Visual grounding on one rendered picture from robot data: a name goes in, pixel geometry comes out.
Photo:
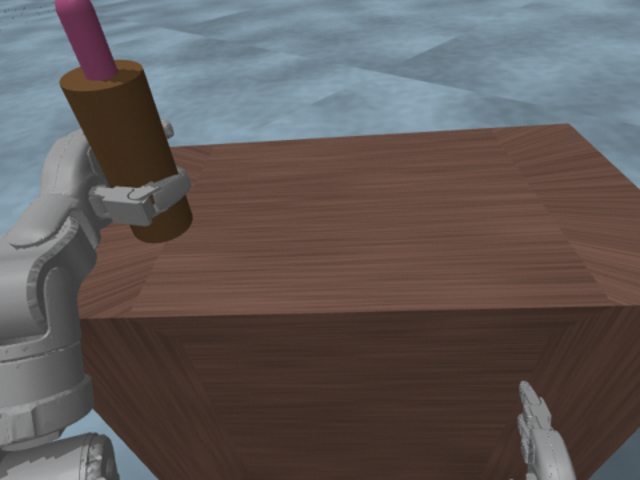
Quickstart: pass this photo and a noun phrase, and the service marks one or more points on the left robot hand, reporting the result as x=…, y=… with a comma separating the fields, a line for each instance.
x=71, y=169

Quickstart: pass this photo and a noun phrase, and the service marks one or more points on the left robot arm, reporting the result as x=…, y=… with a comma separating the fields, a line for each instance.
x=44, y=258

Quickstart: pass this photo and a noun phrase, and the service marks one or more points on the bottle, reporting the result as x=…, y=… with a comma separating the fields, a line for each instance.
x=114, y=106

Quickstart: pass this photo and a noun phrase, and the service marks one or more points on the right robot hand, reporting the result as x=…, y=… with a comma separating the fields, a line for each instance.
x=543, y=449

